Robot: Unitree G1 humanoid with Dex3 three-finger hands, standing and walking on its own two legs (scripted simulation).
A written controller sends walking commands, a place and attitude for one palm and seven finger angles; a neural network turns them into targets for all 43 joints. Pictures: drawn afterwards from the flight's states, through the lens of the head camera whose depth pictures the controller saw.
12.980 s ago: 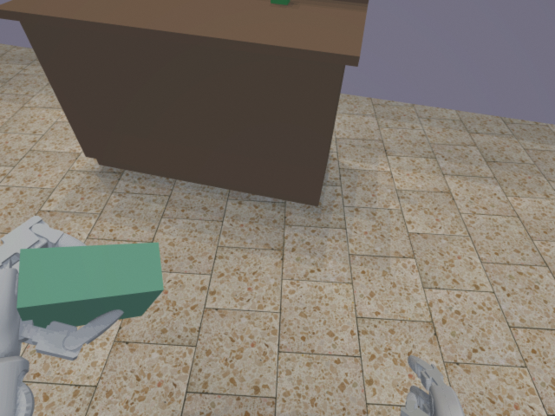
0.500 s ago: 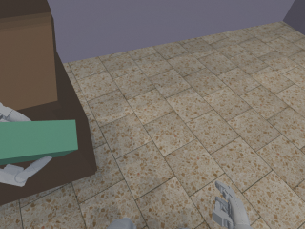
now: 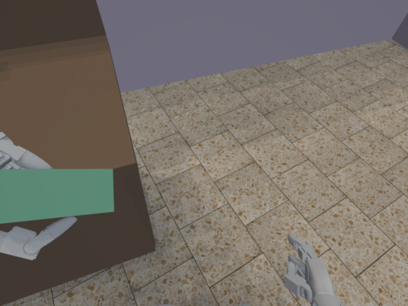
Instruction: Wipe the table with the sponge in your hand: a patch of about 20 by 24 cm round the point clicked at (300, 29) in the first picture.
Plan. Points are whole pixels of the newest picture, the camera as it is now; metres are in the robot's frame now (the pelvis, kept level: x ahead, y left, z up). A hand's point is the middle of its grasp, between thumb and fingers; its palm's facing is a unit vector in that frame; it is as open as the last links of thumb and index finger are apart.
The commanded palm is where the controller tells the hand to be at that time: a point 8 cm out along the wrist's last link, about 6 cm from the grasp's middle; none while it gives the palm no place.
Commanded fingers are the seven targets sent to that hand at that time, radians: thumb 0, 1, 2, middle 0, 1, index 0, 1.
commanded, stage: shuffle to correct the standing spot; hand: left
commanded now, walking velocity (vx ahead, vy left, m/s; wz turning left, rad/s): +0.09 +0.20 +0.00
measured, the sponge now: (68, 196) +0.23 +0.19 +0.18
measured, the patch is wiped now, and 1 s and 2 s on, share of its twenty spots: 0.00 0.00 0.00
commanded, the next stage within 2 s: come to a stop and stand still in 0.64 s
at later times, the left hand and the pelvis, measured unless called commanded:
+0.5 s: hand out of the picture +0.25 +0.37 +0.21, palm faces +0.38 -0.79 -0.49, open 9.7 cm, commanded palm +0.19 +0.42 +0.19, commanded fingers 0.00 0.10 1.30 -1.20 -1.60 -1.20 -1.60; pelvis +0.02 +0.15 +0.00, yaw -2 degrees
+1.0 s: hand out of the picture +0.29 +0.50 +0.21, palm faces +0.37 -0.84 -0.39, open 9.7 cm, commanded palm +0.23 +0.54 +0.19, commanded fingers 0.00 0.10 1.30 -1.20 -1.60 -1.20 -1.60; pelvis +0.06 +0.26 +0.02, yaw -2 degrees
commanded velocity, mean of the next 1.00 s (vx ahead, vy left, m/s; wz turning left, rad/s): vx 0.07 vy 0.03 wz -0.04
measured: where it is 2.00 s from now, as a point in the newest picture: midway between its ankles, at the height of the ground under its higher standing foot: outside the picture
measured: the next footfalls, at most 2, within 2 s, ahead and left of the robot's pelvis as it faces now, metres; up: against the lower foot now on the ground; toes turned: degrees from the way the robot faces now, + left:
left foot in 0.30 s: +0.09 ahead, +0.26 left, +0.00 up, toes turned +3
right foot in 0.52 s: +0.07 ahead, +0.08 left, +0.00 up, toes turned -10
